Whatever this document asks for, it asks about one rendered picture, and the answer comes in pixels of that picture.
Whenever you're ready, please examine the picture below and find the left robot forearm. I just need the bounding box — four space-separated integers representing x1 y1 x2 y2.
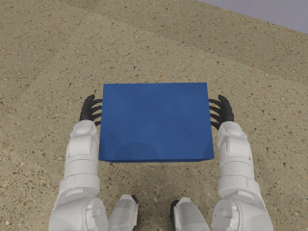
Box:
48 119 100 231

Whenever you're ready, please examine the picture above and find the right robot upper arm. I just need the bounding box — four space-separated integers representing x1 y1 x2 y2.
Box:
211 197 273 231

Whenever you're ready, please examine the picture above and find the robot left shin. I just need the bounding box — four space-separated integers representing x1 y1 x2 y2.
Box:
120 194 135 202

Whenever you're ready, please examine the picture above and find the left robot hand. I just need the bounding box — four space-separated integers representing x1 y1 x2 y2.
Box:
79 94 103 126

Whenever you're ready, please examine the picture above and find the right robot hand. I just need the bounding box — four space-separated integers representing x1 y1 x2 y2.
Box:
208 95 235 129

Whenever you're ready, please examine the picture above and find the carton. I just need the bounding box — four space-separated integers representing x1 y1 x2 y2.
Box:
98 82 215 163

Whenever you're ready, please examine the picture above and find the right robot forearm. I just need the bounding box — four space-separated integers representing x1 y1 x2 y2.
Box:
217 121 269 215

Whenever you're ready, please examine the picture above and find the left robot thigh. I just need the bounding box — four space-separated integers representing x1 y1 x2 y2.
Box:
108 199 139 231

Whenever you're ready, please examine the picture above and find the left robot upper arm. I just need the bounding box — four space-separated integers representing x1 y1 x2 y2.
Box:
49 195 109 231

